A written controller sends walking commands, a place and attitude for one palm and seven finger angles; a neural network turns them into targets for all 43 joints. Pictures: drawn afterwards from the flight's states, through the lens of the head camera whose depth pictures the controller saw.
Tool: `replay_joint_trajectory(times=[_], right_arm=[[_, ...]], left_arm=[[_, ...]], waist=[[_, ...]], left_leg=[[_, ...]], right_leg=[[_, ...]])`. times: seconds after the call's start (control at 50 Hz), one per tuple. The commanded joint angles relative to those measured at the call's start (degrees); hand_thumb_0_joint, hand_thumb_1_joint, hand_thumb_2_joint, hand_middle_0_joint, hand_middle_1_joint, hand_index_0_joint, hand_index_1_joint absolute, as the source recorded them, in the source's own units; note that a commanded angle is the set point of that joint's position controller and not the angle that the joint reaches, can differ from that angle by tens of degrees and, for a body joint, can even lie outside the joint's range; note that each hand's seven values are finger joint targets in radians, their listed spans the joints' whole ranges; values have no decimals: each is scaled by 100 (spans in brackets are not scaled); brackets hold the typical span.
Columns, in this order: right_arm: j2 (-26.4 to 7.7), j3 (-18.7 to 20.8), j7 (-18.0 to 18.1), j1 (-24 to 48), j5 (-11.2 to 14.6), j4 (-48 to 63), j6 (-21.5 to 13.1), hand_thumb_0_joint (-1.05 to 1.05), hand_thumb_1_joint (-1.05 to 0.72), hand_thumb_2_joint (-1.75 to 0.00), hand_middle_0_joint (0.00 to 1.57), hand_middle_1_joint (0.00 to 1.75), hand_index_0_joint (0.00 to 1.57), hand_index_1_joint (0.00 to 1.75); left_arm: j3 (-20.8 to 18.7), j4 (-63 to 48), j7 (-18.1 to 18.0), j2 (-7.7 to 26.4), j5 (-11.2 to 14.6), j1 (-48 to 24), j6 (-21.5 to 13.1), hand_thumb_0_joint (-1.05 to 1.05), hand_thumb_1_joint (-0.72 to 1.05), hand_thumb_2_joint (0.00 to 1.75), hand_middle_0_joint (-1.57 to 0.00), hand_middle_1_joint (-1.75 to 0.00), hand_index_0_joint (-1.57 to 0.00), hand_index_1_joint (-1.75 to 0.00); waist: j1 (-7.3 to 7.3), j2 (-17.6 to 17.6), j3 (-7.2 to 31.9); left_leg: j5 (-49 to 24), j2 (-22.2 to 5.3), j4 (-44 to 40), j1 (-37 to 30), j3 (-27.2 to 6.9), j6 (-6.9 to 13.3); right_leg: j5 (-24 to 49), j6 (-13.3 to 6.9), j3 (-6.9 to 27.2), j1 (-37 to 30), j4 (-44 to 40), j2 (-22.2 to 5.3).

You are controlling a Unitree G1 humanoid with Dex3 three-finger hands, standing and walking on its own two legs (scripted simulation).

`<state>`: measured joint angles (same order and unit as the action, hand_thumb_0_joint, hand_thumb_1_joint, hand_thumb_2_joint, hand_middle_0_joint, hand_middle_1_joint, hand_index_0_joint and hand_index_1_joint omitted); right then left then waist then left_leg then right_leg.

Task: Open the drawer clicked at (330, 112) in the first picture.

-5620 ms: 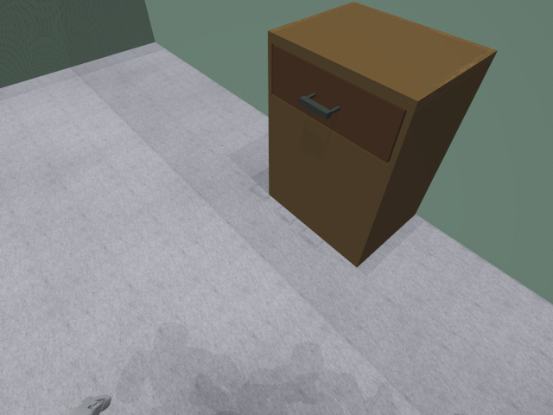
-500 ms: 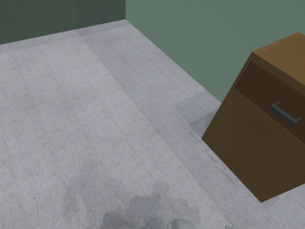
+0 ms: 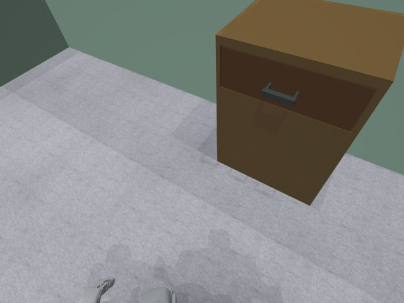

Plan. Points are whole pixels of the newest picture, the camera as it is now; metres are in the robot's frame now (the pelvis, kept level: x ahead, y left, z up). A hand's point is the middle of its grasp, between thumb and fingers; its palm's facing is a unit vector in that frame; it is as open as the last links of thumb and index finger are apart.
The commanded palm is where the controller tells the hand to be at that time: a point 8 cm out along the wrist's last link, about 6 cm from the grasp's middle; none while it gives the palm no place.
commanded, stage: turn to face it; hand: left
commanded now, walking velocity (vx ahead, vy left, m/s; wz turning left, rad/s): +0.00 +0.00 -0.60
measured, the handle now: (280, 93) +0.78 -0.25 -0.10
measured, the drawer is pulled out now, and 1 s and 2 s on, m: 0.00 0.00 0.00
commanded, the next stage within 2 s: take the last steps up to it in 0.78 s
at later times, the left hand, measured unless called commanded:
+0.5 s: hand out of the picture +0.08 +0.25 -0.18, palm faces -0.19 -0.96 -0.21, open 7.4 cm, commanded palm none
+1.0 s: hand out of the picture +0.14 +0.12 -0.14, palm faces -0.50 -0.82 -0.26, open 7.4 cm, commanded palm none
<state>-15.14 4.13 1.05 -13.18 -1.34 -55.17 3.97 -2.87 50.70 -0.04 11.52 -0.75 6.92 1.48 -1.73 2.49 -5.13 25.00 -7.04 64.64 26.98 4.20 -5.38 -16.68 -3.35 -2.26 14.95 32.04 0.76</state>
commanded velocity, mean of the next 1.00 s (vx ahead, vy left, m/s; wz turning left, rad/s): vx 0.04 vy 0.00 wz -0.41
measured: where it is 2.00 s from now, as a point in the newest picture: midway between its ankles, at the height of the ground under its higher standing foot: outside the picture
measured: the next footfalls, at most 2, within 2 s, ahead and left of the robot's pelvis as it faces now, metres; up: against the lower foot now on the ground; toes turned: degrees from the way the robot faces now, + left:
left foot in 0.40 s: +0.05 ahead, +0.14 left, +0.00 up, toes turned -12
right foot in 0.90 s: -0.08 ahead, -0.07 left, +0.00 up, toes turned -34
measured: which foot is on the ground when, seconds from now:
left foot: up 0.00-0.38, down 0.40-0.90, up 0.92-1.00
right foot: down 0.00-0.40, up 0.42-0.88, down 0.90-1.00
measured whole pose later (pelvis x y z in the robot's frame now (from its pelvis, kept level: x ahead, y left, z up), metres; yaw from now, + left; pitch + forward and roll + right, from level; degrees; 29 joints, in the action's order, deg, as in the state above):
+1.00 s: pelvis -0.05 +0.01 +0.00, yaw -30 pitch +0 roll +1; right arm -13.9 3.6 0.8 -18.0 -1.6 -59.4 3.7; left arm -1.9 54.3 0.0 9.4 -1.2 8.1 0.5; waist -2.7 3.8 -2.3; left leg 28.1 -6.4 52.7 22.6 6.8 -2.9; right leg -19.5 -2.5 -4.5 11.8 30.7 -0.5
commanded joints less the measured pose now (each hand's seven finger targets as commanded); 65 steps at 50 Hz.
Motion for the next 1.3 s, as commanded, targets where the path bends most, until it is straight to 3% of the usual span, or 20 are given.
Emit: replay_joint_trajectory(times=[0.0,0.24,0.34,0.36,0.38,0.4,0.42,0.46,0.52,0.7,0.82,0.84,0.86,0.88,0.9,0.92,0.94,0.96,1.06,1.28], right_arm=[[-370,91,-5,35,9,522,-141,0,-90,-90,20,30,20,30],[-337,56,40,829,86,891,-218,0,-90,-90,20,30,20,30],[-328,56,102,142,155,737,-305,0,-90,-90,20,30,20,30],[-462,73,129,-96,155,669,-361,0,-90,-90,20,30,20,30],[-940,136,137,-120,80,716,-413,0,-90,-90,20,30,20,30],[-1264,193,114,36,60,843,-361,0,-90,-90,20,30,20,30],[-1133,136,96,314,18,989,-336,0,-90,-90,20,30,20,30],[-648,-8,142,855,25,1096,-393,0,-90,-90,20,30,20,30],[-598,10,128,582,10,1006,-438,0,-90,-90,20,30,20,30],[-636,103,76,-392,-8,484,-434,0,-90,-90,20,30,20,30],[-759,169,11,-510,-12,194,-393,0,-90,-90,20,30,20,30],[-747,167,0,-434,19,191,-381,0,-90,-90,20,30,20,30],[-521,131,-32,-524,69,191,-370,0,-90,-90,20,30,20,30],[31,-33,-46,-336,78,394,-349,0,-90,-90,20,30,20,30],[-107,-63,-3,58,47,493,-256,0,-90,-90,20,30,20,30],[-107,-47,-13,39,22,412,-214,0,-90,-90,20,30,20,30],[-126,-39,-41,43,-14,326,-206,0,-90,-90,20,30,20,30],[-197,-16,-82,24,-45,204,-230,0,-90,-90,20,30,20,30],[-40,1,-171,-308,-72,-143,-347,0,-90,-90,20,30,20,30],[88,-50,-260,774,-8,134,-474,0,-90,-90,20,30,20,30]], left_arm=[[-293,-268,-89,1198,21,314,-135,0,90,90,-20,-30,-20,-30],[-373,-189,-78,1329,-43,640,-54,0,90,90,-20,-30,-20,-30],[-392,-259,-72,1335,-9,226,28,0,90,90,-20,-30,-20,-30],[-362,-287,-73,1143,28,177,41,0,90,90,-20,-30,-20,-30],[-298,-390,-31,781,91,347,70,0,90,90,-20,-30,-20,-30],[-305,-413,8,779,29,387,86,0,90,90,-20,-30,-20,-30],[-380,-344,34,990,-42,469,112,0,90,90,-20,-30,-20,-30],[-477,-111,98,1053,-110,663,192,0,90,90,-20,-30,-20,-30],[-416,-20,163,818,-85,765,187,0,90,90,-20,-30,-20,-30],[-234,-127,122,511,-39,125,209,0,90,90,-20,-30,-20,-30],[-126,-37,55,401,-10,293,50,0,90,90,-20,-30,-20,-30],[-142,61,38,496,-16,586,6,0,90,90,-20,-30,-20,-30],[-181,159,-10,858,-56,868,-91,0,90,90,-20,-30,-20,-30],[-290,269,-95,1432,-101,1083,-156,0,90,90,-20,-30,-20,-30],[-253,342,-126,1452,-4,1298,-137,0,90,90,-20,-30,-20,-30],[-254,342,-139,1274,-16,1114,-141,0,90,90,-20,-30,-20,-30],[-268,351,-145,1173,-15,921,-161,0,90,90,-20,-30,-20,-30],[-215,363,-156,979,-12,794,-178,0,90,90,-20,-30,-20,-30],[-46,574,-95,599,6,999,-453,0,90,90,-20,-30,-20,-30],[-35,1164,-147,600,-73,1826,-585,0,90,90,-20,-30,-20,-30]], waist=[[170,-872,711],[381,-1036,749],[28,-1099,943],[-86,-594,1033],[-76,908,1062],[5,1583,759],[104,998,555],[392,944,304],[328,540,502],[-68,792,484],[34,876,855],[194,694,986],[291,-34,1198],[423,-1863,1082],[614,-1625,1066],[513,-1382,819],[457,-1690,529],[392,-1438,339],[203,-1015,154],[444,-904,-273]], left_leg=[[-468,1,9,520,-316,-99],[-42,426,-1571,-54,-442,20],[-764,639,-3594,-1595,-371,224],[-1166,310,-4278,-2429,-565,303],[-978,-1033,-5009,-2995,-1892,642],[-1222,-2018,-5196,-2422,-2563,1080],[-1123,-2025,-5178,-1718,-2354,1332],[-1201,-1288,-5162,-1179,-1451,981],[-1953,-882,-4883,-1828,-672,1049],[-2726,-1276,-4723,-2230,-406,1400],[-3604,-1243,-3936,-2140,-1,1172],[-3261,-1120,-3562,-1887,215,935],[-2432,-844,-2839,-1252,460,558],[654,-139,-1829,383,802,214],[1148,-26,-1190,487,123,215],[825,-26,-691,704,-115,241],[553,-32,-408,962,-193,247],[125,-52,-208,1059,-218,242],[-874,-24,-519,881,-62,73],[-838,7,-1682,1152,2,263]], right_leg=[[3230,-501,1457,-781,-1097,-1321],[2508,-776,2694,-632,-1087,-1206],[2192,-352,2857,63,-680,-868],[1595,-85,2554,692,-243,-493],[-116,250,1736,1683,748,293],[-1669,549,803,2010,2075,410],[-1513,603,851,1796,2919,125],[-883,679,787,1607,3565,16],[-462,779,512,1812,3819,-60],[-914,789,66,1345,2207,-385],[-340,540,-317,129,73,-190],[456,495,-332,-458,-709,-218],[1439,338,341,-1348,-1345,-813],[2824,-141,1981,-2085,-1491,-2176],[2975,-635,1997,-1626,-1372,-2433],[1808,-743,1770,-1445,-1562,-2183],[931,-661,1830,-1282,-1785,-2000],[478,-560,1688,-1240,-1880,-1804],[1698,-356,870,-1259,-1875,-1390],[1609,-723,1263,-1666,-2034,-1748]])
